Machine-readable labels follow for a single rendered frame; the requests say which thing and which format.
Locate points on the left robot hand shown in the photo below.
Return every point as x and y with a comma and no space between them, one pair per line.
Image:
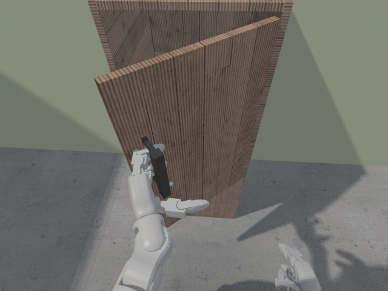
142,196

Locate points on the left robot forearm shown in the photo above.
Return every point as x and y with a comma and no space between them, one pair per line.
153,247

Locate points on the cupboard door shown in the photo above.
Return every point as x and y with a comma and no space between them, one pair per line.
201,101

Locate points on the handle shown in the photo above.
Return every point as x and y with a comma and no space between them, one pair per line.
159,167

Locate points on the right robot hand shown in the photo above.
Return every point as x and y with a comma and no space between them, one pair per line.
301,278

